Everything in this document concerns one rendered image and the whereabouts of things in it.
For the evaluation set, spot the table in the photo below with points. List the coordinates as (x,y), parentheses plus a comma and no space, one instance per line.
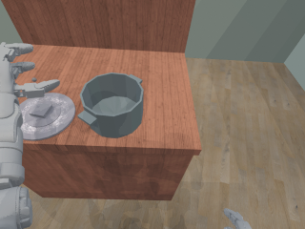
(77,40)

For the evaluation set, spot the knob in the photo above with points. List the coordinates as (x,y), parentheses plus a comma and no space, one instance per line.
(40,110)

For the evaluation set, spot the robot right hand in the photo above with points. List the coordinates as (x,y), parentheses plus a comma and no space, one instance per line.
(236,219)

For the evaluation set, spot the lid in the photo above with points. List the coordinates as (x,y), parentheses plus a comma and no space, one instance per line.
(58,119)

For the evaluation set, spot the robot left hand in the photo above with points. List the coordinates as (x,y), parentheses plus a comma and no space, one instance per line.
(10,71)

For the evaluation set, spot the robot left upper arm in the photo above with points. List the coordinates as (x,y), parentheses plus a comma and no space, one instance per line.
(15,208)

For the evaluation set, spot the pot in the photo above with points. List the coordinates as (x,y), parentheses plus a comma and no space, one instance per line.
(113,104)

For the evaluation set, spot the left robot forearm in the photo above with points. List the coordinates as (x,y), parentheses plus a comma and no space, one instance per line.
(12,173)

